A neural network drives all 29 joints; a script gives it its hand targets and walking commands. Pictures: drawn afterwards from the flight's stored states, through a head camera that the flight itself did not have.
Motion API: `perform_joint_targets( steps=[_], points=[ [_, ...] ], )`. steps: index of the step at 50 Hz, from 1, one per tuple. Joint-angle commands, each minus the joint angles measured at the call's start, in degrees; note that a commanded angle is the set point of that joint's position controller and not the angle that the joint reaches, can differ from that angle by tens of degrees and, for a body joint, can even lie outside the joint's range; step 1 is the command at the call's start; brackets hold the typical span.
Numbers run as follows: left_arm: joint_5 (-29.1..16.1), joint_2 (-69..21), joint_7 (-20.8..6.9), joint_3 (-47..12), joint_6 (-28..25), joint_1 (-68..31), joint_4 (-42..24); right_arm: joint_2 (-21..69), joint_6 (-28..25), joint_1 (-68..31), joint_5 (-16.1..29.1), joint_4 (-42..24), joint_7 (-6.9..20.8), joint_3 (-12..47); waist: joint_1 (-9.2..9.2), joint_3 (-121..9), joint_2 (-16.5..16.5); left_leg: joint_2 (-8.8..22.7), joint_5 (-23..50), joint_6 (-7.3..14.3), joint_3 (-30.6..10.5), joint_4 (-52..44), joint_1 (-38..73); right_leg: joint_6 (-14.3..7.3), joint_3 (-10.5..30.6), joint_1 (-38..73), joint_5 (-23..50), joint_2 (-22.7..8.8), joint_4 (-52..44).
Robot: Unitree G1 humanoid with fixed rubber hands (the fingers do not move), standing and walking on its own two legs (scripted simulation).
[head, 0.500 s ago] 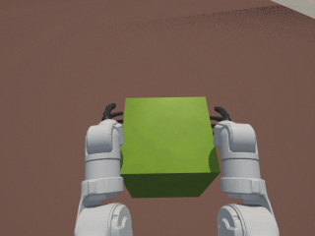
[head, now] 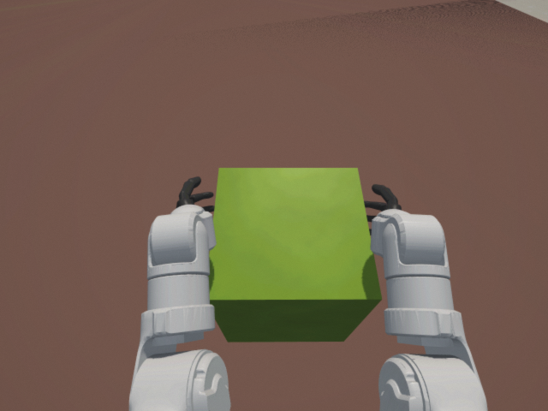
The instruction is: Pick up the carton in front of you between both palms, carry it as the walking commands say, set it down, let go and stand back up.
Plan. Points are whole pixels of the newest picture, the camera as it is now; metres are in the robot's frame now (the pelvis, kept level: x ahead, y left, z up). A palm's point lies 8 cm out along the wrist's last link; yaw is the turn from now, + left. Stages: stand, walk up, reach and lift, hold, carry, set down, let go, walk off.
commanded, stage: carry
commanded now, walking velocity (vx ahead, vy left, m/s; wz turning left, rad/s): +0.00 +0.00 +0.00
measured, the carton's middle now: (287, 262) +0.35 +0.01 +0.02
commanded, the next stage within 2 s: none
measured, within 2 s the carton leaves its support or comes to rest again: neither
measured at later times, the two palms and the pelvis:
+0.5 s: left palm (180, 218) +0.35 +0.16 +0.14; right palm (382, 223) +0.34 -0.12 +0.13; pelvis +0.00 +0.01 +0.00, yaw +0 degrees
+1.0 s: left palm (172, 222) +0.34 +0.17 +0.13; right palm (373, 228) +0.34 -0.11 +0.12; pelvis -0.01 +0.02 +0.00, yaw +0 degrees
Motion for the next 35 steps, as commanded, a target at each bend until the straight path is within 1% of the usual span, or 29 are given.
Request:
perform_joint_targets(
  steps=[1, 2, 3, 4, 6, 7, 8, 9, 10, 12, 15, 16, 17, 19, 20, 21, 23, 24, 25, 26, 27, 28, 29, 30, 31, 32, 33, 34, 35],
  points=[
    [-24.3, -60.5, -14.9, -32.6, 1.5, -35.2, 0.8, 55.4, -2.4, -42.2, 22.7, -5.3, 13.6, 32.5, 0.03, -20.8, 1.6, 7.5, 4.9, 1.1, -6.7, -3.5, 6.4, -0.9, 7.3, 8.1, 6.7, -8.1, -3.5],
    [-24.2, -60.3, -15.0, -33.0, 1.3, -35.1, -0.2, 56.4, -2.4, -43.0, 23.9, -5.4, 13.7, 33.4, 0.05, -22.3, 1.4, 8.5, 5.7, 1.2, -7.1, -3.7, 5.8, -0.8, 6.7, 10.0, 7.0, -8.0, -3.3],
    [-25.0, -60.4, -15.2, -32.6, 1.4, -35.6, -0.9, 56.0, -2.3, -42.9, 23.8, -6.7, 13.8, 32.5, 0.11, -22.6, 0.3, 7.7, 5.6, 0.4, -6.0, -3.8, 8.0, -1.2, 7.4, 7.6, 5.7, -9.0, -3.1],
    [-22.8, -58.4, -15.1, -32.1, 2.0, -33.8, 0.8, 56.0, -2.0, -44.1, 24.1, -4.6, 13.7, 33.1, -0.06, -22.2, 1.1, 7.6, 6.2, 0.5, -6.5, -3.8, 8.4, -0.9, 6.9, 7.1, 4.6, -8.3, -3.0],
    [-24.2, -59.5, -15.5, -32.8, 2.0, -35.5, -1.2, 56.5, -1.9, -42.0, 23.3, -4.4, 14.0, 32.7, -0.30, -22.6, 0.0, 9.2, 8.0, 1.7, -8.1, -3.4, 7.3, -0.7, 6.5, 7.6, 4.2, -7.7, -2.8],
    [-23.1, -59.5, -15.3, -32.4, 2.4, -34.4, 1.2, 55.1, -1.5, -40.7, 22.4, -3.1, 14.0, 31.9, 0.01, -22.2, 3.1, 8.9, 5.6, 1.5, -7.4, -3.9, 7.2, -1.0, 7.4, 7.6, 3.8, -8.7, -3.5],
    [-22.9, -60.2, -15.4, -32.5, 2.0, -35.2, 0.3, 55.8, -1.7, -42.9, 22.6, -3.8, 14.0, 32.0, 0.02, -22.2, 2.4, 8.4, 7.4, 1.9, -7.1, -3.9, 6.6, -1.5, 7.3, 7.0, 3.8, -8.5, -2.8],
    [-22.7, -59.2, -15.3, -32.1, 1.9, -35.4, -0.6, 56.4, -1.8, -42.8, 23.0, -4.2, 14.1, 32.0, 0.11, -21.7, 2.0, 9.0, 7.0, 2.1, -8.0, -4.3, 6.0, -0.7, 7.0, 7.6, 5.0, -8.3, -2.5],
    [-25.5, -61.2, -15.6, -34.0, 1.5, -38.9, -2.4, 56.0, -2.0, -43.0, 23.3, -4.6, 14.1, 31.8, -0.06, -22.3, 2.1, 8.9, 9.3, 2.2, -7.6, -3.7, 5.5, -0.9, 6.6, 8.7, 6.1, -8.4, -1.9],
    [-24.5, -60.9, -15.7, -34.2, 1.7, -38.1, -1.9, 56.1, -2.2, -43.0, 22.3, -5.3, 14.2, 33.0, -0.04, -22.7, 3.1, 9.5, 9.4, 2.4, -8.3, -3.9, 7.1, -0.6, 7.1, 6.7, 3.3, -8.1, -1.7],
    [-23.6, -59.4, -15.6, -32.8, 1.8, -35.0, 0.2, 55.9, -2.3, -42.7, 23.2, -5.7, 14.1, 32.9, -0.41, -21.1, -0.3, 9.4, 5.2, 2.3, -8.7, -4.7, 4.8, -1.5, 7.4, 8.6, 4.4, -8.7, -3.5],
    [-24.4, -59.7, -15.3, -34.7, 1.4, -36.4, -2.5, 56.2, -2.1, -41.9, 22.9, -4.1, 14.1, 31.6, -0.53, -21.6, 2.5, 8.9, 5.5, 2.4, -7.4, -4.4, 6.3, -1.2, 7.9, 8.2, 6.0, -9.0, -3.4],
    [-24.2, -60.3, -15.4, -34.2, 1.6, -35.7, -0.3, 54.5, -2.3, -43.2, 22.2, -6.1, 13.9, 32.1, -0.01, -21.9, 4.0, 7.8, 2.3, 1.8, -7.3, -3.6, 6.4, -1.4, 8.7, 7.3, 4.1, -9.4, -4.0],
    [-22.9, -59.6, -15.4, -31.9, 2.3, -33.1, 1.1, 54.8, -1.9, -42.5, 22.5, -6.1, 14.0, 33.1, -0.62, -22.8, 0.3, 8.8, 6.6, 2.1, -8.4, -4.1, 7.5, -1.6, 7.7, 8.7, 5.6, -8.8, -3.4],
    [-23.1, -59.0, -15.6, -31.2, 2.6, -31.7, 2.9, 52.9, -1.6, -42.7, 22.6, -5.5, 13.9, 32.6, -0.20, -22.9, -0.2, 9.3, 9.4, 2.4, -8.8, -4.3, 7.5, -0.9, 6.8, 9.2, 5.2, -8.7, -2.2],
    [-23.8, -60.0, -15.6, -32.5, 1.9, -34.2, 1.1, 54.6, -2.0, -43.4, 22.4, -6.7, 13.8, 33.2, -0.18, -23.6, -0.1, 8.7, 10.7, 2.1, -7.7, -3.4, 8.0, -0.7, 7.1, 8.7, 8.1, -8.7, -1.5],
    [-23.0, -60.7, -15.8, -31.5, 2.1, -34.0, 2.4, 54.6, -2.1, -44.8, 22.3, -7.6, 14.0, 33.4, -0.43, -22.6, 0.5, 8.3, 7.2, 1.7, -7.2, -2.9, 6.8, -0.5, 6.8, 7.4, 6.6, -8.6, -2.4],
    [-22.7, -59.5, -15.6, -31.5, 2.4, -32.7, 2.8, 53.6, -1.7, -42.7, 22.1, -5.0, 13.9, 32.2, -0.33, -21.4, 0.7, 8.1, 5.7, 1.2, -7.2, -3.0, 6.3, -0.9, 7.4, 7.5, 6.2, -8.7, -2.5],
    [-22.0, -57.1, -15.4, -31.6, 2.0, -36.1, 0.4, 55.8, -1.3, -40.7, 22.0, 0.1, 14.1, 30.7, -0.28, -20.6, -1.3, 7.9, 4.0, 1.1, -7.6, -3.5, 5.2, -0.4, 7.7, 7.9, 6.3, -9.0, -3.6],
    [-22.2, -58.9, -15.4, -30.5, 2.0, -33.6, 2.6, 54.7, -1.8, -42.6, 21.8, -3.2, 13.9, 31.0, -0.23, -20.4, 0.1, 7.7, 3.2, 1.8, -7.1, -4.0, 4.5, -0.8, 7.9, 7.5, 5.3, -9.5, -4.1],
    [-21.3, -57.5, -15.1, -30.2, 2.1, -33.7, 2.0, 53.7, -1.6, -41.1, 21.5, -1.0, 14.0, 30.1, -0.27, -19.7, 0.4, 7.5, 3.4, 1.8, -7.2, -3.6, 4.9, -0.4, 7.8, 6.9, 5.1, -8.8, -4.8],
    [-21.8, -58.5, -15.1, -30.3, 2.2, -33.5, 4.0, 53.9, -1.8, -42.8, 22.4, -1.8, 13.9, 29.9, 0.18, -19.8, 2.4, 7.5, 4.8, 1.8, -7.5, -5.0, 5.2, -1.2, 7.7, 6.3, 4.2, -9.3, -3.6],
    [-23.1, -58.4, -15.0, -31.1, 1.7, -35.4, 1.2, 56.3, -1.9, -41.0, 23.1, 0.3, 14.3, 30.4, -0.08, -19.7, 1.4, 8.2, 6.4, 1.6, -7.8, -4.1, 5.8, -0.4, 7.1, 7.2, 4.8, -8.3, -3.1],
    [-21.3, -57.8, -15.1, -30.8, 1.8, -35.2, 2.5, 55.6, -2.1, -41.8, 22.0, 0.5, 14.5, 29.0, 0.03, -20.1, 3.1, 8.3, 6.4, 1.8, -8.1, -4.7, 5.6, 0.1, 6.5, 7.2, 3.7, -8.0, -2.5],
    [-21.9, -58.6, -14.9, -30.6, 1.6, -37.3, 1.8, 56.0, -2.2, -40.8, 22.5, 1.1, 14.7, 28.7, 0.29, -19.1, 2.6, 8.5, 5.1, 1.2, -7.4, -4.9, 4.6, -0.4, 6.8, 7.9, 4.4, -8.4, -3.0],
    [-22.9, -60.6, -15.1, -32.1, 1.4, -36.8, 1.0, 55.6, -2.6, -44.1, 21.8, -2.6, 14.5, 29.7, -0.12, -20.5, 1.2, 8.5, 7.7, 2.1, -8.3, -4.6, 5.6, -0.4, 6.6, 7.6, 4.7, -8.3, -2.3],
    [-23.0, -59.4, -15.0, -31.5, 1.7, -37.4, 2.6, 55.4, -2.2, -41.2, 21.5, 0.6, 14.2, 28.6, 0.09, -20.4, 3.4, 8.2, 6.0, 1.3, -7.4, -4.6, 5.3, -0.1, 6.7, 7.7, 4.2, -8.3, -2.3],
    [-23.5, -59.8, -15.1, -30.7, 1.7, -35.7, 2.8, 55.3, -2.7, -44.4, 23.7, -2.3, 14.2, 30.0, 0.20, -21.1, 2.8, 8.3, 7.2, 1.5, -8.1, -5.0, 6.6, -0.3, 6.8, 7.9, 3.3, -8.5, -1.8],
    [-23.1, -60.4, -14.9, -30.7, 1.2, -36.7, 1.7, 56.2, -2.7, -43.9, 23.1, -3.0, 14.2, 30.7, 0.06, -19.4, 0.6, 8.5, 6.4, 1.6, -7.6, -4.8, 5.9, -0.6, 6.8, 6.0, 3.2, -8.1, -3.1]
  ],
)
